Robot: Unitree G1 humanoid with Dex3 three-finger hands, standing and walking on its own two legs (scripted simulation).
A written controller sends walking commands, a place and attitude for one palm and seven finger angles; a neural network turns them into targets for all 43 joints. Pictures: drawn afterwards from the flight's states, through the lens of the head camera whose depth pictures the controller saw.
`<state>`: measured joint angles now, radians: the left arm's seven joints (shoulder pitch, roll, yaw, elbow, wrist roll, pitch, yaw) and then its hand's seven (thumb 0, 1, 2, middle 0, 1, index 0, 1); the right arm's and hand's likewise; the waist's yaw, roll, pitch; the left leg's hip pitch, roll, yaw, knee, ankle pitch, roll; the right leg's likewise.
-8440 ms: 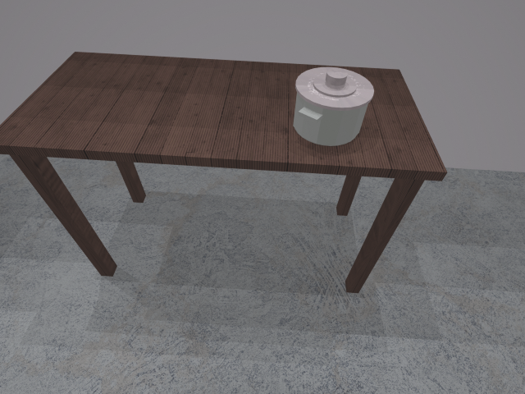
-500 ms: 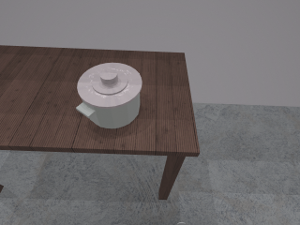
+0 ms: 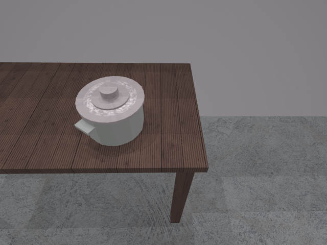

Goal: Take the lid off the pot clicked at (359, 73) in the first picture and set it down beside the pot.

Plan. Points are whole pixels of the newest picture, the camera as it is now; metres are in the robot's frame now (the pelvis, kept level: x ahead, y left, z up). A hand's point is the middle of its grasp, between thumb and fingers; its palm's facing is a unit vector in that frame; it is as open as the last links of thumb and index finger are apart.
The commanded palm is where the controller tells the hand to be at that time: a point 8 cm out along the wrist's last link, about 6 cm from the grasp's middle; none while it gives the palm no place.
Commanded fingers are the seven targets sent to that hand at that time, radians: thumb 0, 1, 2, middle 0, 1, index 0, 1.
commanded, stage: come to a stop and stand still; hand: left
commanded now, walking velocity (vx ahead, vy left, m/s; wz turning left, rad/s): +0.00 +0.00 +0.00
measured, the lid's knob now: (109, 90) +0.48 +0.17 +0.11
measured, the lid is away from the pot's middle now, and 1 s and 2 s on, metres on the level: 0.00 0.00 0.00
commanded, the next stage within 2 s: look again from close up in 0.90 s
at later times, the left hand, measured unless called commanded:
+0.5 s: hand out of the picture +0.07 +0.22 -0.17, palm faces +0.02 -0.97 -0.24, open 7.3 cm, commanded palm none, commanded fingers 0.00 0.90 0.90 -0.20 -0.30 -0.20 -0.30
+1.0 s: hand out of the picture -0.01 +0.21 -0.17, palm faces +0.02 -0.98 -0.21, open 7.3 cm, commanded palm none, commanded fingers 0.00 0.90 0.90 -0.20 -0.30 -0.20 -0.30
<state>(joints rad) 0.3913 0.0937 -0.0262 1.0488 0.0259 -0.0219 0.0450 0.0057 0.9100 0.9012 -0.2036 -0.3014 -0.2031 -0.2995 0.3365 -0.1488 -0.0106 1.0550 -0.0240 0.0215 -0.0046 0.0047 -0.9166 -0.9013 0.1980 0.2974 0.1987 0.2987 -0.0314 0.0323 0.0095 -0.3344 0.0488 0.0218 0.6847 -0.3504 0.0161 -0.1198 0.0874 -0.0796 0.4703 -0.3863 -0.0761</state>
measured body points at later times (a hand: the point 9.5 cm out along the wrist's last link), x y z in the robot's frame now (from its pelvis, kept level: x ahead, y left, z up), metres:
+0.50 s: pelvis +0.02 +0.02 +0.00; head +0.03 +0.04 +0.45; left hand +0.07 +0.27 -0.15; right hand +0.07 -0.20 -0.14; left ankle -0.02 +0.11 -0.73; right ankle -0.08 -0.07 -0.73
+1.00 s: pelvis +0.00 +0.03 +0.01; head +0.02 +0.04 +0.46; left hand -0.01 +0.26 -0.15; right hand +0.02 -0.20 -0.14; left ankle -0.02 +0.11 -0.73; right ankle -0.08 -0.07 -0.73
